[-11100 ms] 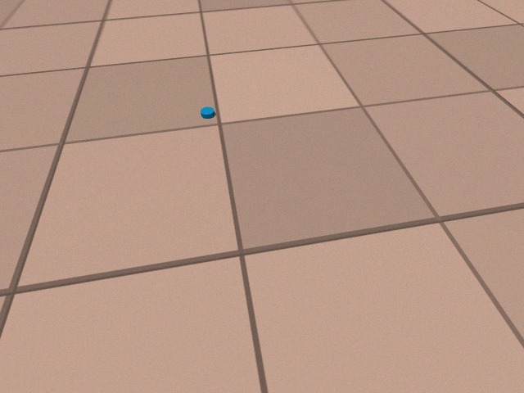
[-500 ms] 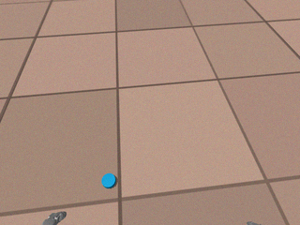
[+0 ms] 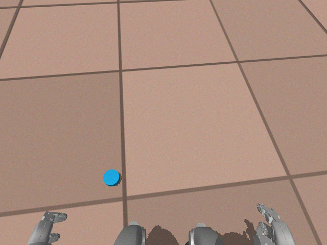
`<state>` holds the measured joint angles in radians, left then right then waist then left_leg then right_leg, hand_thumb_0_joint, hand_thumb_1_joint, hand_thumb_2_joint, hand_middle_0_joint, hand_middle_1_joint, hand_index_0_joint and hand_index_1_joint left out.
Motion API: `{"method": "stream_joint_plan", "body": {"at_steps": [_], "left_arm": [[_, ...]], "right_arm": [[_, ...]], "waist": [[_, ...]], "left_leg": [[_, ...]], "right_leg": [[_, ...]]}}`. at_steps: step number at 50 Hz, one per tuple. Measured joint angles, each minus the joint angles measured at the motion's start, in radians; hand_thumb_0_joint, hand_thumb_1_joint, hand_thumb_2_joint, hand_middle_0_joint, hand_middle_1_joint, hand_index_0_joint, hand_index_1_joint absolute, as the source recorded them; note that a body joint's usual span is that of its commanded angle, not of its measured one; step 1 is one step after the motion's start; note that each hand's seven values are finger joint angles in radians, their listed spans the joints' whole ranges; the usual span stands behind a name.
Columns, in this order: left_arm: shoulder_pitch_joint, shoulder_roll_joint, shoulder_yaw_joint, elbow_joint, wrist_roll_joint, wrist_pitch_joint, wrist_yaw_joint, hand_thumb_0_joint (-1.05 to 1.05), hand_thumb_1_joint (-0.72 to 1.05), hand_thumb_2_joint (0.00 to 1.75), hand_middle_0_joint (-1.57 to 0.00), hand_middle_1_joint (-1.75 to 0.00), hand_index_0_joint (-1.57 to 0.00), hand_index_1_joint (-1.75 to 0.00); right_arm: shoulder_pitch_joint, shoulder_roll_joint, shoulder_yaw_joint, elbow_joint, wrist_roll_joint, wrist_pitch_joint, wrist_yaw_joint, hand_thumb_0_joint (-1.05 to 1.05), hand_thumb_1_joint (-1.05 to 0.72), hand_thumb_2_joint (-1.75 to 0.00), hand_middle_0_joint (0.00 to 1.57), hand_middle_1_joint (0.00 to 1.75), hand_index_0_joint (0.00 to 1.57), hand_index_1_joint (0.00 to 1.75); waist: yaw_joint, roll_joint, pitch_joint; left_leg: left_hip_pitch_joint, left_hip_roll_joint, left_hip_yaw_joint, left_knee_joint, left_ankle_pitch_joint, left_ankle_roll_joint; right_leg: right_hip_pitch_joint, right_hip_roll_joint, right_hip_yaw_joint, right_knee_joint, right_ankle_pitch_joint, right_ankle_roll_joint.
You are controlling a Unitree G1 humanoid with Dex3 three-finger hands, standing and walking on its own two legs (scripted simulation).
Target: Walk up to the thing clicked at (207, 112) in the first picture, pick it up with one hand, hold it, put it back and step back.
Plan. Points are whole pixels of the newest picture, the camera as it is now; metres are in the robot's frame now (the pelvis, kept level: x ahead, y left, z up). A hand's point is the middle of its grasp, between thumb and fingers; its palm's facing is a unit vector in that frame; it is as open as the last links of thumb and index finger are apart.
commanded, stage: rise first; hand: left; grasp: from above
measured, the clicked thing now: (111, 177) +0.46 +0.29 -0.69
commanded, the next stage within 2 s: none
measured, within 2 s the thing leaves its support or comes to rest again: neither
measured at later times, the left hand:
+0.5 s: hand (70, 222) +0.20 +0.31 -0.28, palm faces -0.40 -0.64 -0.66, open 14.1 cm
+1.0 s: hand (83, 192) +0.33 +0.34 -0.44, palm faces -0.47 -0.20 -0.86, open 14.0 cm
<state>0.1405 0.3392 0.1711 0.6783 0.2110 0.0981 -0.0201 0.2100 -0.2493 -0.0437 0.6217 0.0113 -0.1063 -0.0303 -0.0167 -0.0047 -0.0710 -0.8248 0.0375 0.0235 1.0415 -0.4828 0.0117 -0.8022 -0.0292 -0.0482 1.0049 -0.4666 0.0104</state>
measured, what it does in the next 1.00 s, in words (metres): lowers itself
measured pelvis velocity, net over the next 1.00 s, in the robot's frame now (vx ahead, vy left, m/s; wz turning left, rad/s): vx -0.09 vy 0.00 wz -0.09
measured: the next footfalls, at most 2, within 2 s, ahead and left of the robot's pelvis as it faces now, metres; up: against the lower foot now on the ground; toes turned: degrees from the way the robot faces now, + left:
none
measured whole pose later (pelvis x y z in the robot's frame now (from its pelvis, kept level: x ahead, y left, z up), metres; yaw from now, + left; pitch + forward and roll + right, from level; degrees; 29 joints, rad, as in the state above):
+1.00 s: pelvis -0.09 +0.00 -0.31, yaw -5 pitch +33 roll -7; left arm -0.68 0.84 0.29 1.15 1.05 -0.44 0.11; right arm 0.12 -0.29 0.00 0.75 -0.08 -0.05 0.08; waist -0.09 -0.01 -0.06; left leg -2.15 0.06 -0.09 2.22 -0.66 0.03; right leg -2.08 -0.03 -0.10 2.14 -0.63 -0.01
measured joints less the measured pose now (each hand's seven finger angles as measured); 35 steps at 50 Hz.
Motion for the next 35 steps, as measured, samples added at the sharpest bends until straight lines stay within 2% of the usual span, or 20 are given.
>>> {"method": "stream_joint_plan", "body": {"at_steps": [9,13,17,21,26,30,35], "left_arm": [[0.071,0.013,-0.017,-0.139,0.032,0.061,-0.007,0.0,-0.53,0.99,-0.07,-1.09,-0.08,-1.09],[0.038,0.033,-0.012,-0.109,0.073,0.041,-0.004,-0.01,-0.54,0.98,-0.07,-1.09,-0.08,-1.09],[-0.032,0.072,0.004,-0.057,0.143,-0.026,-0.004,-0.01,-0.53,0.97,-0.07,-1.09,-0.08,-1.09],[-0.127,0.121,0.013,0.002,0.237,-0.123,-0.014,-0.01,-0.53,0.97,-0.07,-1.1,-0.07,-1.09],[-0.249,0.187,0.041,0.038,0.353,-0.231,-0.006,-0.01,-0.54,0.99,-0.06,-1.1,-0.07,-1.1],[-0.356,0.23,0.052,0.078,0.432,-0.285,0.015,-0.01,-0.54,1.0,-0.06,-1.1,-0.07,-1.11],[-0.517,0.291,0.066,0.196,0.536,-0.344,0.036,0.0,-0.54,1.01,-0.06,-1.1,-0.07,-1.11]], "right_arm": [[-0.034,0.012,0.019,-0.053,-0.006,-0.037,-0.008,0.01,-0.91,-0.9,0.2,0.3,0.2,0.3],[-0.042,0.007,0.023,-0.066,-0.013,-0.064,-0.006,0.01,-0.91,-0.9,0.2,0.3,0.2,0.3],[-0.059,-0.007,0.018,-0.063,-0.019,-0.088,0.005,0.01,-0.89,-0.89,0.2,0.3,0.2,0.3],[-0.08,-0.031,0.01,-0.043,-0.02,-0.098,0.021,0.01,-0.88,-0.89,0.2,0.3,0.2,0.3],[-0.113,-0.054,-0.002,-0.014,-0.017,-0.08,0.041,0.01,-0.87,-0.89,0.2,0.3,0.2,0.3],[-0.133,-0.062,-0.013,0.013,-0.017,-0.057,0.055,0.01,-0.87,-0.89,0.2,0.3,0.2,0.3],[-0.14,-0.057,-0.008,0.053,-0.028,-0.03,0.073,0.01,-0.88,-0.89,0.2,0.3,0.2,0.3]], "waist": [[-0.003,0.008,-0.027],[-0.004,0.008,-0.048],[-0.005,0.001,-0.072],[-0.005,-0.003,-0.097],[-0.008,0.0,-0.101],[-0.003,0.01,-0.084],[-0.002,0.016,-0.058]], "left_leg": [[-0.11,0.002,-0.017,0.1,-0.038,-0.001],[-0.202,0.002,-0.021,0.178,-0.064,0.0],[-0.346,0.0,-0.022,0.303,-0.102,0.0],[-0.524,-0.001,-0.024,0.456,-0.145,-0.001],[-0.746,0.002,-0.031,0.649,-0.187,-0.002],[-0.895,0.004,-0.039,0.777,-0.2,-0.002],[-1.052,0.009,-0.055,0.909,-0.198,-0.003]], "right_leg": [[-0.1,0.0,-0.013,0.09,-0.038,-0.001],[-0.191,-0.003,-0.014,0.171,-0.066,-0.003],[-0.339,-0.009,-0.01,0.305,-0.11,-0.005],[-0.519,-0.015,-0.006,0.464,-0.157,-0.005],[-0.741,-0.017,-0.004,0.66,-0.201,-0.011],[-0.888,-0.017,-0.006,0.786,-0.215,-0.017],[-1.041,-0.015,-0.016,0.913,-0.211,-0.025]]}}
